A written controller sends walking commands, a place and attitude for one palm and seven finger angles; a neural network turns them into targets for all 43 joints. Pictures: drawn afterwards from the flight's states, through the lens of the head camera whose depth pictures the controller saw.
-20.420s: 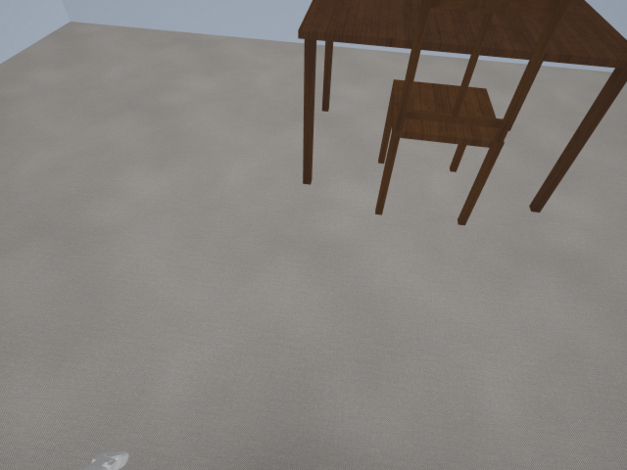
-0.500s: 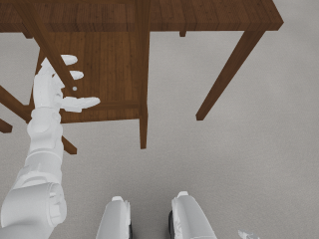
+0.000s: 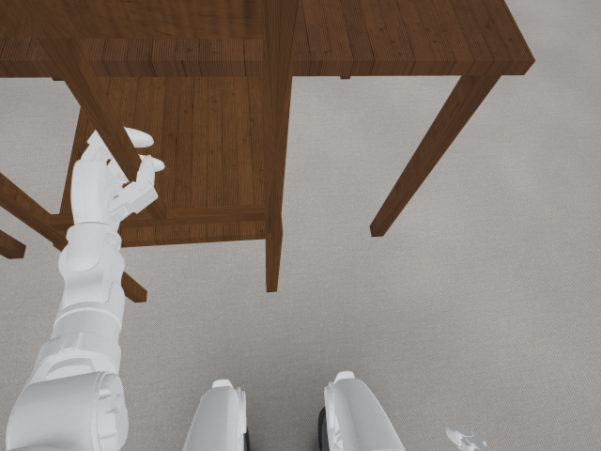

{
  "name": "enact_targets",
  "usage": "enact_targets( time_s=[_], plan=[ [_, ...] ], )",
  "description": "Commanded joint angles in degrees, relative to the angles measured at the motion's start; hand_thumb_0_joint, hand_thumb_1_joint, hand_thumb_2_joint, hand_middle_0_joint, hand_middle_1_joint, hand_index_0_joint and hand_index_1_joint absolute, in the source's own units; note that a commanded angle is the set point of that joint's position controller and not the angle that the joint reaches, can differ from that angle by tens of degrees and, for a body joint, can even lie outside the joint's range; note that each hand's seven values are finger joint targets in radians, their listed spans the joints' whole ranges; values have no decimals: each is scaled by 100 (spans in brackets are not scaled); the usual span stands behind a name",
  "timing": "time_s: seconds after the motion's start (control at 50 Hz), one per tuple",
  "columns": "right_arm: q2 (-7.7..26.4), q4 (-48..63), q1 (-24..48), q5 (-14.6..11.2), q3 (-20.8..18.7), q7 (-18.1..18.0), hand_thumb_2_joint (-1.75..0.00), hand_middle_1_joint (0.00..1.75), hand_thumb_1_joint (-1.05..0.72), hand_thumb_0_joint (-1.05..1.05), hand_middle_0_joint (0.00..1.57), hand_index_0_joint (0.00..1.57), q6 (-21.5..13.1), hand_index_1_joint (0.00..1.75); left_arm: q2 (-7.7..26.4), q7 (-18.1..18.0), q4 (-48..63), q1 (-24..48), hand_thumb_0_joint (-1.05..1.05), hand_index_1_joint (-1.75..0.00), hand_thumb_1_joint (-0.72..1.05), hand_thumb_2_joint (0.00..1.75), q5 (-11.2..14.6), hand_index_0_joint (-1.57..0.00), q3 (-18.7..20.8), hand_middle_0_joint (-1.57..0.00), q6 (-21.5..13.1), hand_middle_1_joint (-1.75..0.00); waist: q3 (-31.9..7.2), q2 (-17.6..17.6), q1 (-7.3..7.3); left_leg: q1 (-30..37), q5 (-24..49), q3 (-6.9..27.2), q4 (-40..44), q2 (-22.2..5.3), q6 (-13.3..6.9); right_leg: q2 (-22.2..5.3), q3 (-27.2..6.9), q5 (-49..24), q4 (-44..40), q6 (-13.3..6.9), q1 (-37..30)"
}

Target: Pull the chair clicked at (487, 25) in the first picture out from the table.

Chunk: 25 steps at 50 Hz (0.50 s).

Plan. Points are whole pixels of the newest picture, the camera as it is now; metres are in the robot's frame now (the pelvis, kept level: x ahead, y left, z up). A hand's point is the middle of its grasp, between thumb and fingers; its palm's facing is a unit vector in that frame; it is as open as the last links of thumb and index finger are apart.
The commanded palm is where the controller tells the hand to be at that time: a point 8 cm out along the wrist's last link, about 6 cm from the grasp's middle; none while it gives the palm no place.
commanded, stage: hook a spindle and tug to test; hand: left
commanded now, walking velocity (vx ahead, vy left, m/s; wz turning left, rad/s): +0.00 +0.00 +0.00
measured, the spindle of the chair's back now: (124, 152) +0.48 +0.21 +0.05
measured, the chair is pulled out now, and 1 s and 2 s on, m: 0.01 0.09 0.24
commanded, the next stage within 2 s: step backward, pulling the chair out in 0.44 s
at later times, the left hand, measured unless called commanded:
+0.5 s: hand (150, 207) +0.42 +0.18 +0.02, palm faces +0.05 -1.00 -0.01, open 5.4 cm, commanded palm +0.39 +0.22 +0.02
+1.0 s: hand (167, 228) +0.38 +0.15 +0.04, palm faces +0.03 -0.99 -0.15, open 5.2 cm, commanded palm +0.36 +0.20 +0.04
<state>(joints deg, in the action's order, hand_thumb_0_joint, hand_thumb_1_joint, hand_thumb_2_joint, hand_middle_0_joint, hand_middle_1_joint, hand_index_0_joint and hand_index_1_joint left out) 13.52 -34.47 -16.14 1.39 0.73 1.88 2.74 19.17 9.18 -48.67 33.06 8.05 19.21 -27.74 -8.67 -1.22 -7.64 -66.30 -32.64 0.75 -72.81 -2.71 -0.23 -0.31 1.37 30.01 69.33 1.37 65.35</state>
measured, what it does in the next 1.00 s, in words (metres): rises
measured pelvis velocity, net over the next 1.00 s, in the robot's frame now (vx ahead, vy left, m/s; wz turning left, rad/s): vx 0.00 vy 0.01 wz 0.01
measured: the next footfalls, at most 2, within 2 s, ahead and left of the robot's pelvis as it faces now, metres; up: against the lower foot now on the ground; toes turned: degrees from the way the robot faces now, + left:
left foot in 2.00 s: -0.13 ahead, +0.14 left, +0.00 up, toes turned +6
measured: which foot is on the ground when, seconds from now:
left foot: down 0.00-1.00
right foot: down 0.00-1.00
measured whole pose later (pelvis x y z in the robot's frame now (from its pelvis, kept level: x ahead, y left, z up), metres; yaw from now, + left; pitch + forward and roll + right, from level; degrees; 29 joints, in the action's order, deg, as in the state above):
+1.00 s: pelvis +0.00 +0.01 +0.09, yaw +0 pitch +11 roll -2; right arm 14.3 -35.8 -16.3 -1.8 -0.1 -5.6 6.3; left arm 13.1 -4.9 -59.5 29.7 2.9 4.8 -12.4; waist -0.3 -0.1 -6.1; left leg -33.4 -18.7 -1.5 -41.2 -1.6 -1.1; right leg -1.1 0.5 15.4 36.9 2.1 32.4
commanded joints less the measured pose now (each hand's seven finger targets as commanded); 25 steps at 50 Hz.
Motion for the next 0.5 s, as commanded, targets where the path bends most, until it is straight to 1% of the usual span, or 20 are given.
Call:
enact_targets(
  time_s=[0.0, 0.02, 0.04, 0.06, 0.08, 0.1, 0.12, 0.16, 0.22, 0.24, 0.26, 0.28, 0.32, 0.34, 0.36, 0.38, 0.42, 0.44, 0.46, 0.48],
  plan=[
    [935, 420, -657, -5, -408, -52, -90, 30, -90, 0, 20, 20, -104, 30, 727, 108, 1401, 1304, 0, -145, 90, 90, 17, -50, -123, -50, -460, -145, -2861, -717, 86, 2374, 3056, 114, 768, 136, 5, 188, 160, -2294, -628, -268, -1298],
    [959, 411, -662, -8, -414, -56, -90, 30, -90, 0, 20, 20, -101, 30, 827, 92, 1406, 1215, 0, -145, 90, 90, 28, -50, -40, -50, -458, -145, -2827, -589, 102, 2356, 3088, 125, 779, 120, 13, 186, 163, -2308, -637, -268, -1331],
    [944, 438, -644, -7, -411, -46, -90, 30, -90, 0, 20, 20, -110, 30, 737, 95, 1452, 1175, 0, -145, 90, 90, 35, -50, -113, -50, -448, -145, -2819, -578, 93, 2268, 3017, 96, 774, 141, 1, 184, 146, -2332, -645, -257, -1400],
    [959, 427, -664, -13, -415, -59, -90, 30, -90, 0, 20, 20, -116, 30, 816, 79, 1460, 1160, 0, -145, 90, 90, 40, -50, -54, -50, -450, -145, -2806, -448, 78, 2252, 3040, 122, 775, 128, -7, 197, 155, -2355, -617, -261, -1425],
    [944, 462, -638, -18, -411, -52, -90, 30, -90, 0, 20, 20, -115, 30, 796, 87, 1462, 1013, 0, -145, 90, 90, 21, -50, -52, -50, -445, -145, -2810, -542, 143, 2210, 3030, 97, 792, 147, 1, 187, 147, -2362, -616, -261, -1477],
    [940, 464, -620, -23, -409, -49, -90, 30, -90, 0, 20, 20, -114, 30, 751, 81, 1454, 1000, 0, -145, 90, 90, 31, -50, -84, -50, -433, -145, -2767, -443, 118, 2155, 3006, 107, 792, 146, -5, 187, 150, -2376, -611, -258, -1487],
    [942, 458, -617, -22, -415, -54, -90, 30, -90, 0, 20, 20, -120, 30, 788, 68, 1541, 1023, 0, -145, 90, 90, 18, -50, -68, -50, -442, -145, -2790, -520, 135, 2215, 3050, 111, 792, 135, 4, 184, 153, -2376, -596, -262, -1453],
    [936, 474, -621, -22, -421, -53, -90, 30, -90, 0, 20, 20, -135, 30, 624, 63, 1609, 961, 0, -145, 90, 90, 41, -50, -192, -50, -437, -145, -2764, -541, 104, 2316, 3126, 133, 801, 131, 13, 189, 181, -2354, -597, -268, -1369],
    [931, 511, -576, -37, -437, -55, -90, 30, -90, 0, 20, 20, -145, 30, 589, 58, 1731, 745, 0, -145, 90, 90, 52, -50, -202, -50, -418, -145, -2823, -388, 156, 2288, 3177, 110, 805, 135, 12, 180, 164, -2433, -608, -257, -1502],
    [919, 529, -551, -39, -440, -49, -90, 30, -90, 0, 20, 20, -157, 30, 517, 58, 1824, 676, 0, -145, 90, 90, 54, -50, -258, -50, -412, -145, -2861, -551, 172, 2372, 3171, 112, 818, 127, 29, 180, 177, -2373, -603, -261, -1422],
    [921, 522, -566, -39, -438, -50, -90, 30, -90, 0, 20, 20, -172, 30, 477, 54, 1892, 715, 0, -145, 90, 90, 83, -50, -302, -50, -405, -145, -2853, -612, 145, 2454, 3266, 115, 803, 127, 27, 182, 183, -2405, -596, -269, -1373],
    [925, 510, -565, -39, -442, -47, -90, 30, -90, 0, 20, 20, -174, 30, 547, 53, 1906, 596, 0, -145, 90, 90, 76, -50, -229, -50, -398, -145, -2900, -536, 189, 2471, 3338, 128, 811, 116, 37, 179, 184, -2454, -600, -262, -1437],
    [915, 562, -526, -51, -436, -41, -90, 30, -90, 0, 20, 20, -176, 30, 529, 32, 1908, 318, 0, -145, 90, 90, 91, -50, -213, -50, -365, -145, -2809, -424, 241, 2331, 3221, 101, 850, 133, 34, 186, 177, -2445, -624, -263, -1565],
    [904, 562, -486, -59, -432, -44, -90, 30, -90, 0, 20, 20, -187, 30, 417, 33, 1974, 446, 0, -145, 90, 90, 77, -50, -355, -50, -368, -145, -2739, -429, 168, 2274, 3078, 85, 837, 138, 22, 180, 169, -2394, -631, -253, -1503],
    [907, 543, -503, -58, -431, -52, -90, 30, -90, 0, 20, 20, -204, 30, 409, 23, 2034, 547, 0, -145, 90, 90, 89, -50, -373, -50, -377, -145, -2711, -474, 146, 2328, 3079, 112, 830, 136, 19, 190, 179, -2365, -615, -265, -1434],
    [911, 532, -487, -51, -438, -58, -90, 30, -90, 0, 20, 20, -211, 30, 509, 10, 2130, 583, 0, -145, 90, 90, 68, -50, -300, -50, -403, -145, -2760, -552, 181, 2383, 3125, 111, 832, 128, 37, 177, 173, -2370, -608, -264, -1423],
    [903, 527, -477, -50, -440, -64, -90, 30, -90, 0, 20, 20, -237, 30, 495, -20, 2109, 535, 0, -145, 90, 90, 59, -50, -304, -50, -418, -145, -2754, -440, 178, 2315, 3059, 109, 829, 135, 33, 177, 168, -2375, -600, -263, -1484],
    [885, 523, -457, -50, -438, -62, -90, 30, -90, 0, 20, 20, -250, 30, 391, -29, 2036, 504, 0, -145, 90, 90, 63, -50, -355, -50, -412, -145, -2692, -369, 158, 2205, 2884, 62, 808, 164, 11, 179, 144, -2332, -640, -248, -1511],
    [913, 503, -462, -49, -428, -82, -90, 30, -90, 0, 20, 20, -262, 30, 535, -52, 2009, 679, 0, -145, 90, 90, 44, -50, -280, -50, -437, -145, -2583, -339, 115, 2121, 2782, 92, 797, 155, 7, 180, 144, -2246, -615, -259, -1428],
    [914, 463, -452, -34, -430, -97, -90, 30, -90, 0, 20, 20, -278, 30, 596, -62, 2062, 859, 0, -145, 90, 90, 21, -50, -238, -50, -469, -145, -2680, -483, 122, 2161, 2787, 82, 771, 161, 13, 160, 129, -2250, -582, -254, -1392]
  ],
)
